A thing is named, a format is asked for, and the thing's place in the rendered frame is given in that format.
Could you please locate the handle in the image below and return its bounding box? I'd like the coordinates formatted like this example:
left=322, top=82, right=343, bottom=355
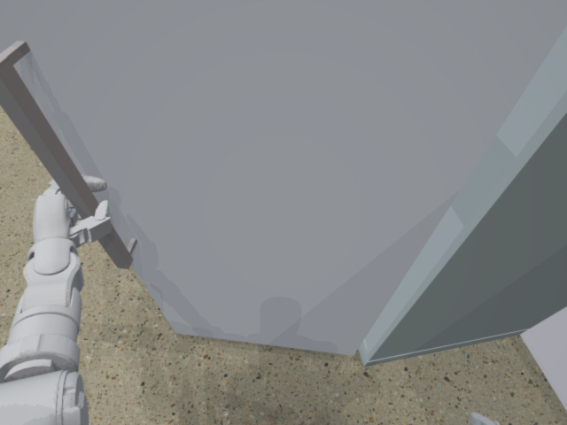
left=0, top=41, right=137, bottom=269

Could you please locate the robot left upper arm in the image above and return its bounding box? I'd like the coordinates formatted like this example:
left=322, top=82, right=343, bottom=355
left=0, top=370, right=89, bottom=425

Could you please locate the robot left forearm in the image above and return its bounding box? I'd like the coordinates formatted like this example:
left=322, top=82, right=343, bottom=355
left=0, top=238, right=84, bottom=383

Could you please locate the fridge door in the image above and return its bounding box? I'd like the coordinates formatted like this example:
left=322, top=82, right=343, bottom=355
left=0, top=0, right=567, bottom=356

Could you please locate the left robot hand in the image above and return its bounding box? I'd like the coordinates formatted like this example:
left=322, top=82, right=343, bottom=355
left=33, top=174, right=112, bottom=248

